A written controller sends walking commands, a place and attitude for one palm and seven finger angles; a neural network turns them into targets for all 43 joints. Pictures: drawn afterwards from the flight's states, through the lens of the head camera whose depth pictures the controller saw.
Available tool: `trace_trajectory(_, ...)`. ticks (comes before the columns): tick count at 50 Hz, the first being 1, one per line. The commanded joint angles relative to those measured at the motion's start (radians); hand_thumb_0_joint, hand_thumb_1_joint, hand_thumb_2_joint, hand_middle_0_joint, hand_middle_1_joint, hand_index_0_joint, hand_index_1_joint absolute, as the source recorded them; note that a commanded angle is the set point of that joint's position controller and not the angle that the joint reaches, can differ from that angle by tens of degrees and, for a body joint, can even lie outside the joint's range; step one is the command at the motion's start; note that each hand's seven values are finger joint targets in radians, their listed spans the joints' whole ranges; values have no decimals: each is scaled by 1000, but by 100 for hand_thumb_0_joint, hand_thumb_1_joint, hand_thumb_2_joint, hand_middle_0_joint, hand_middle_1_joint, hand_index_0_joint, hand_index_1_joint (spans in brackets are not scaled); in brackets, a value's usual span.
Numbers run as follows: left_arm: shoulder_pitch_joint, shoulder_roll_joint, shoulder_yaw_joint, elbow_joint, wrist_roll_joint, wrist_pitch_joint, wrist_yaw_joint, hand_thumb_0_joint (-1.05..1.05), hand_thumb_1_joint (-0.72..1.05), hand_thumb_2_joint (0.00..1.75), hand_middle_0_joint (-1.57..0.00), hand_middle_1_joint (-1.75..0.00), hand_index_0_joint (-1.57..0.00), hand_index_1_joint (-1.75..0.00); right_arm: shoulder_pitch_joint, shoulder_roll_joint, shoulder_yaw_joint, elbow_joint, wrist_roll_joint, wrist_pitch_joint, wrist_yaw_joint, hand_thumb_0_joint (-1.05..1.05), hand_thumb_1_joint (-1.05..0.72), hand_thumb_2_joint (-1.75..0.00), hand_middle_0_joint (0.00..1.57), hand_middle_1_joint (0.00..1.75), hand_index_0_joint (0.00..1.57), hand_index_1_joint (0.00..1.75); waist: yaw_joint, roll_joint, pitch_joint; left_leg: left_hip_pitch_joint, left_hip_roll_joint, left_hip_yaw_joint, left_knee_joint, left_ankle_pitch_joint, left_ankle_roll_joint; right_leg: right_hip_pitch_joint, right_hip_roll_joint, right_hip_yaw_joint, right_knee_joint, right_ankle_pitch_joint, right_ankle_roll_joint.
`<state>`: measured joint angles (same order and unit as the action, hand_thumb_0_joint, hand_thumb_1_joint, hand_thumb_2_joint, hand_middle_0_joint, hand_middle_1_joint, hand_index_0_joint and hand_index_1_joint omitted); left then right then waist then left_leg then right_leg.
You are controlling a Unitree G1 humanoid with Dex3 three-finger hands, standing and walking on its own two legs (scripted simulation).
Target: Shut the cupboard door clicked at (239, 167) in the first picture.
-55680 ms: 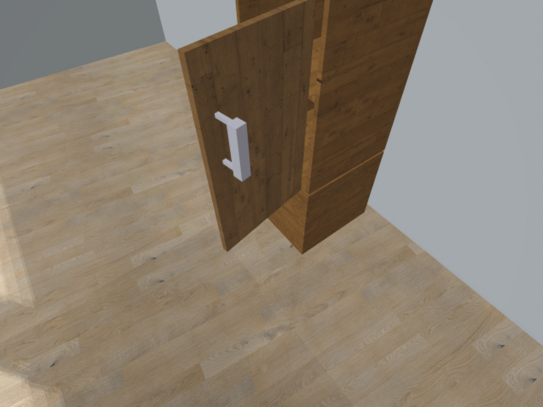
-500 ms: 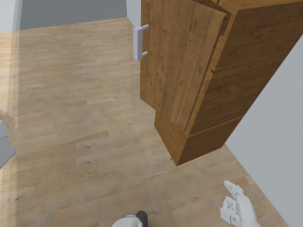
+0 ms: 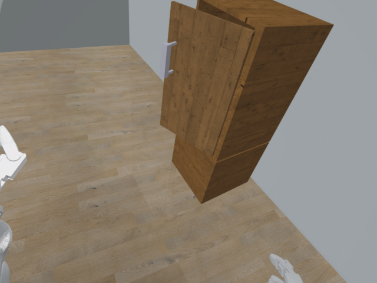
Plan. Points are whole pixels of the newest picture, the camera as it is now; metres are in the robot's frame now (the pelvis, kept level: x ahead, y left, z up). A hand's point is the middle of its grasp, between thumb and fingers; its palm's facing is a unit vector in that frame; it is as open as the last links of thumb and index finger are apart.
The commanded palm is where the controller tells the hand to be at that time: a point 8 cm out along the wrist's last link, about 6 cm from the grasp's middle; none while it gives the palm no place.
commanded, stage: stop stepping back and stand still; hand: left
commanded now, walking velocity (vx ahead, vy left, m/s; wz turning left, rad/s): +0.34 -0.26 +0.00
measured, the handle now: (168, 59) +0.93 +0.14 +0.07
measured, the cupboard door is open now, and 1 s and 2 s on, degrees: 22 22 22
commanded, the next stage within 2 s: let the arm hang, fingers relaxed in 1.86 s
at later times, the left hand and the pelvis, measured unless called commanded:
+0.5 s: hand (8, 214) +0.16 +0.28 +0.16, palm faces +0.50 -0.82 -0.29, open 7.4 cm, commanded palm +0.10 +0.31 +0.20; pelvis -0.05 +0.01 +0.01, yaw -1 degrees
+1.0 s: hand (23, 189) +0.20 +0.29 +0.15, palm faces +0.42 -0.80 -0.43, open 7.4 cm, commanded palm +0.16 +0.32 +0.20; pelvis +0.01 +0.03 +0.01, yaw -1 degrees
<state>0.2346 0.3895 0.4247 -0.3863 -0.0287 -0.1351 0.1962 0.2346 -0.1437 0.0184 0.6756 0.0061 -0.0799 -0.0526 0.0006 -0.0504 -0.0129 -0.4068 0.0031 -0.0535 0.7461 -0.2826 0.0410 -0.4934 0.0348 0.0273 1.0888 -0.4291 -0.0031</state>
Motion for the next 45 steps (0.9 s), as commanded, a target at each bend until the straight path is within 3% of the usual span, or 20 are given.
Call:
trace_trajectory(1, 150, 218, 64, -466, 0, -69, -33, 0, 90, 90, -20, -30, -20, -30, -165, -183, -68, -211, -3, -59, 21, 0, -90, -90, 20, 30, 20, 30, 15, 307, -61, -1, 203, -319, -642, -563, -94, 4, 54, -63, 64, 94, -9)
trace_trajectory(5, 381, 271, 125, -569, -9, -85, -16, 0, 90, 90, -20, -30, -20, -30, -153, -150, -42, -216, -34, -23, 19, 0, -90, -90, 20, 30, 20, 30, 7, 412, -114, -86, 178, -117, -619, -416, -5, 329, 83, -180, -298, 13, -23)
trace_trajectory(9, 404, 315, 195, -428, -26, -53, -16, 0, 90, 90, -20, -30, -20, -30, -106, -127, -38, -189, -41, 2, -16, 0, -90, -90, 20, 30, 20, 30, 3, 259, -128, -166, 91, -4, -426, -247, -93, 615, 61, -198, -712, -67, -70)
trace_trajectory(10, 379, 326, 211, -377, -28, -45, -18, 0, 90, 90, -20, -30, -20, -30, -87, -122, -46, -171, -29, 12, -20, 0, -90, -90, 20, 30, 20, 30, -4, 105, -140, -217, 48, 71, -187, -205, -87, 630, -66, -71, -771, -53, -118)
trace_trajectory(11, 367, 313, 213, -314, -25, -39, -15, 0, 90, 90, -20, -30, -20, -30, -59, -123, -54, -151, -13, 26, -18, 0, -90, -90, 20, 30, 20, 30, -11, -76, -119, -281, 7, 98, 115, -171, -57, 532, -295, 199, -849, -107, -199)
trace_trajectory(12, 272, 312, 218, -301, -38, -55, -14, 0, 90, 90, -20, -30, -20, -30, -83, -159, -62, -158, -10, 31, -24, 0, -90, -90, 20, 30, 20, 30, -16, -114, 7, -431, 15, 32, 355, -160, -49, 408, -424, 375, -942, -166, -251)
trace_trajectory(13, 205, 362, 277, -259, -41, -81, -8, 0, 90, 90, -20, -30, -20, -30, -90, -180, -59, -158, -19, 17, -27, 0, -90, -90, 20, 30, 20, 30, -33, -82, 64, -454, 42, 22, 483, -105, -55, 320, -450, 344, -957, -80, -267)
trace_trajectory(14, 205, 398, 304, -174, -46, -102, -6, 0, 90, 90, -20, -30, -20, -30, -118, -174, -49, -189, -12, -5, -10, 0, -90, -90, 20, 30, 20, 30, -40, -157, 62, -400, 102, 1, 525, -103, -64, 267, -449, 345, -928, 33, -270)
trace_trajectory(15, 265, 222, 164, -35, -25, -80, -23, 0, 90, 90, -20, -30, -20, -30, -63, -165, -72, -153, 13, 3, -23, 0, -90, -90, 20, 30, 20, 30, -35, -170, -8, -436, 73, 9, 485, -62, -51, 379, -353, 240, -885, -84, -210)
trace_trajectory(16, 203, 215, 119, -62, -24, -60, -31, 0, 90, 90, -20, -30, -20, -30, -102, -197, -88, -172, 26, 9, -28, 0, -90, -90, 20, 30, 20, 30, -19, -164, 52, -419, 87, 5, 445, -20, -51, 299, -332, 250, -879, -162, -177)
trace_trajectory(19, 158, 151, 12, -50, -12, -66, -32, 0, 90, 90, -20, -30, -20, -30, -126, -185, -57, -148, 3, 5, -47, 0, -90, -90, 20, 30, 20, 30, -10, 38, 144, -288, 99, 80, 262, -9, -43, 191, -310, 135, -896, -108, -169)
trace_trajectory(24, -73, 207, -22, -380, 22, -101, 0, 0, 90, 90, -20, -30, -20, -30, -146, -180, -67, -169, -13, -64, -66, 0, -90, -90, 20, 30, 20, 30, 11, -121, 123, 24, 54, 191, -47, -3, -18, 188, -276, 53, -840, -1, -158)
trace_trajectory(27, 36, 287, 103, -546, 3, -124, 14, 0, 90, 90, -20, -30, -20, -30, -92, -196, -80, -180, -11, -83, -70, 0, -90, -90, 20, 30, 20, 30, -17, 190, -2, 315, 57, 123, -290, 62, -13, 168, -183, -64, -508, 165, -98)
trace_trajectory(28, 106, 296, 147, -580, -5, -136, 21, 0, 90, 90, -20, -30, -20, -30, -89, -219, -88, -202, -12, -78, -66, 0, -90, -90, 20, 30, 20, 30, -5, 448, -82, 447, 197, -103, -341, 220, 33, 72, -73, -125, -293, 86, -36)
trace_trajectory(29, 112, 303, 155, -587, -5, -148, 22, 0, 90, 90, -20, -30, -20, -30, -84, -204, -80, -208, -18, -76, -53, 0, -90, -90, 20, 30, 20, 30, -6, 521, -103, 467, 298, -267, -405, 389, 79, 17, -14, -102, -177, -131, -16)
trace_trajectory(32, 226, 304, 223, -469, -33, -130, 1, 0, 90, 90, -20, -30, -20, -30, -91, -160, -71, -186, -17, -75, -21, 0, -90, -90, 20, 30, 20, 30, -6, 388, -97, 312, 310, -188, -415, 374, 90, 107, -44, -29, -231, -96, 7)
trace_trajectory(36, 438, 196, 200, -260, -53, -88, -25, 0, 90, 90, -20, -30, -20, -30, -61, -172, -71, -203, 14, -55, 11, 0, -90, -90, 20, 30, 20, 30, -6, 231, -110, 182, 232, 54, -331, 260, 3, 313, -4, -127, -608, 171, 28)
trace_trajectory(40, 390, 202, 153, -168, -49, -61, -33, 0, 90, 90, -20, -30, -20, -30, -89, -170, -61, -215, 18, -29, 8, 0, -90, -90, 20, 30, 20, 30, -21, -31, -57, 15, 114, 107, -222, -92, -41, 333, -139, 97, -737, 256, -25)
trace_trajectory(42, 389, 166, 88, -166, -44, -33, -28, 0, 90, 90, -20, -30, -20, -30, -82, -162, -64, -202, 22, -12, 3, 0, -90, -90, 20, 30, 20, 30, -27, -169, -31, 32, 61, 86, -80, -61, -50, 252, -242, 227, -813, 212, -84)
trace_trajectory(45, 249, 197, 81, -235, -19, -51, -14, 0, 90, 90, -20, -30, -20, -30, -108, -157, -47, -193, 14, -15, -12, 0, -90, -90, 20, 30, 20, 30, -17, -166, -53, -13, 53, 63, -81, -88, -41, 359, -260, 168, -748, 421, -107)
